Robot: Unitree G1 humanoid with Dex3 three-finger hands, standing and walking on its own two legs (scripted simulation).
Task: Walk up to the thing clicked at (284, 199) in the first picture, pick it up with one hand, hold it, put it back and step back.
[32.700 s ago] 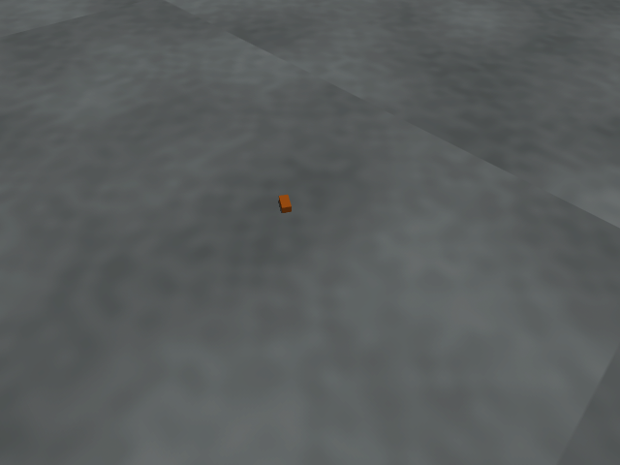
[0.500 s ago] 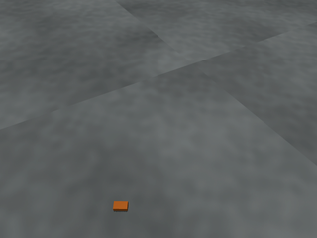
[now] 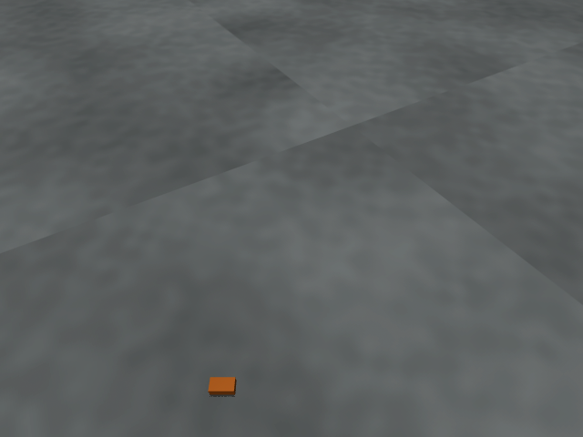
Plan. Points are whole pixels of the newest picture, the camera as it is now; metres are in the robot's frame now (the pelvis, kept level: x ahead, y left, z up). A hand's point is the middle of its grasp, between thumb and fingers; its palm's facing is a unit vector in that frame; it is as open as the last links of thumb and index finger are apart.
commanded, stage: stand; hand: left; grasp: from above
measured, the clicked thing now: (222, 385) +0.44 +0.23 -0.76
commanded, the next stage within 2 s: step back in 1.46 s
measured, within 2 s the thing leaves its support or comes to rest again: neither
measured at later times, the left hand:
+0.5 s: hand out of the picture +0.08 +0.23 -0.16, palm faces +0.01 -0.94 -0.33, open 7.4 cm
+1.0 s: hand out of the picture +0.09 +0.24 -0.16, palm faces +0.00 -0.94 -0.34, open 7.4 cm
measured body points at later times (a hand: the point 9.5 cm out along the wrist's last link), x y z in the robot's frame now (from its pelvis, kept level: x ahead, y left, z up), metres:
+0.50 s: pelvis +0.01 -0.01 +0.00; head +0.02 -0.01 +0.45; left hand +0.08 +0.28 -0.13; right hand +0.07 -0.30 -0.14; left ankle +0.02 +0.13 -0.75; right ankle +0.00 -0.14 -0.75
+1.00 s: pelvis +0.01 -0.01 +0.00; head +0.02 -0.02 +0.45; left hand +0.09 +0.28 -0.13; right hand +0.08 -0.31 -0.14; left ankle +0.02 +0.13 -0.75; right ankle +0.00 -0.14 -0.75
